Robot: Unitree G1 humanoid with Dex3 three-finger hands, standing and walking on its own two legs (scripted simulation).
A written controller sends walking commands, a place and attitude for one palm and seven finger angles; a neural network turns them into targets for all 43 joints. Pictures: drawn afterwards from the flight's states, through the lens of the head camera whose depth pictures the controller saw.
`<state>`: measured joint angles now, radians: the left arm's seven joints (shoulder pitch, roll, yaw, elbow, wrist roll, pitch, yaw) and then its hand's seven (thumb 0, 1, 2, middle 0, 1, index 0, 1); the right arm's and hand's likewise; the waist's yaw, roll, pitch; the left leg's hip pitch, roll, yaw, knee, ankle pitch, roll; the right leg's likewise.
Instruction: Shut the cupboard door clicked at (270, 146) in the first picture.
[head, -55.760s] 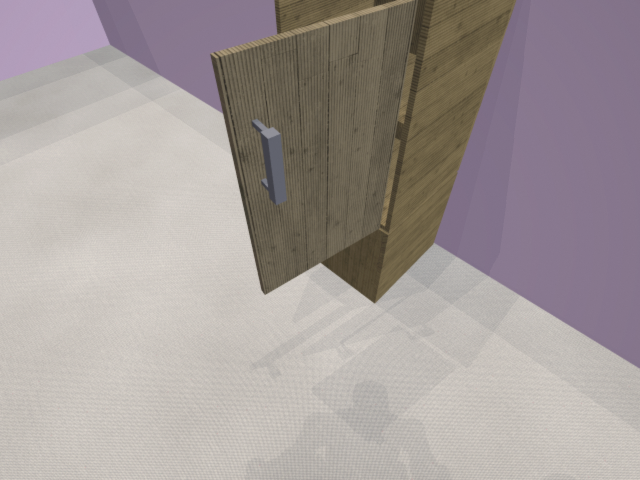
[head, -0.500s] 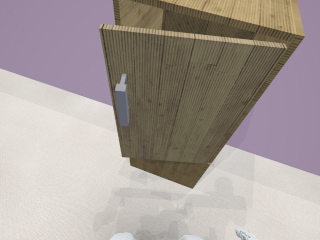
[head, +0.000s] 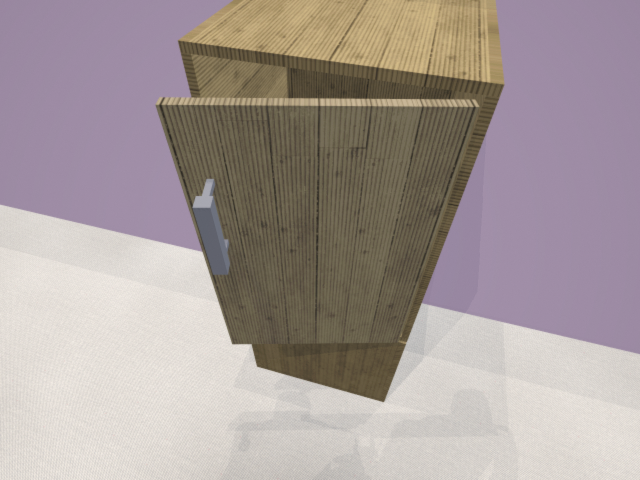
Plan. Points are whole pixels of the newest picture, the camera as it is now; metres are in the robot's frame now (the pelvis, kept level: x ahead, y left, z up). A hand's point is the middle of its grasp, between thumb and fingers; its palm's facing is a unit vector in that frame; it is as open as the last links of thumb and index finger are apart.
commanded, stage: come to a stop and stand still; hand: left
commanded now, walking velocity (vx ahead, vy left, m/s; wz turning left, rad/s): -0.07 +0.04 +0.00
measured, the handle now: (215, 228) +0.44 +0.17 +0.07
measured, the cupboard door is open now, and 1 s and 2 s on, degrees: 17 17 17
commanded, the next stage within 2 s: look again from close up in 0.02 s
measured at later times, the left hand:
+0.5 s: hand out of the picture +0.00 +0.24 -0.18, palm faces +0.01 -0.97 -0.24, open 7.4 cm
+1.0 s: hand out of the picture -0.10 +0.20 -0.18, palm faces +0.02 -0.98 -0.18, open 7.4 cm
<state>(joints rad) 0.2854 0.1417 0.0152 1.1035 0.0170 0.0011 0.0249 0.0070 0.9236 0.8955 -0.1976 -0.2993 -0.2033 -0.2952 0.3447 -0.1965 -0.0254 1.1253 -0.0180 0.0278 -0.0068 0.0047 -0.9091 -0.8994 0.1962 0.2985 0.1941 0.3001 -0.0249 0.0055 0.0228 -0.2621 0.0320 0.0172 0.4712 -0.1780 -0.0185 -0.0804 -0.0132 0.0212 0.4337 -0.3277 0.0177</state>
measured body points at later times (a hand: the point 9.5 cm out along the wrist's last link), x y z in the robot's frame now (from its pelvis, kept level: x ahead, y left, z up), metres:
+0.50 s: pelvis -0.03 +0.05 -0.01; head -0.03 +0.06 +0.44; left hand +0.00 +0.29 -0.16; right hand +0.05 -0.19 -0.15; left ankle +0.04 +0.13 -0.74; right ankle -0.06 -0.13 -0.74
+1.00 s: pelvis -0.05 +0.02 -0.01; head -0.05 +0.04 +0.44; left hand -0.10 +0.25 -0.17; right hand -0.02 -0.22 -0.15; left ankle +0.04 +0.13 -0.74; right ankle -0.06 -0.13 -0.74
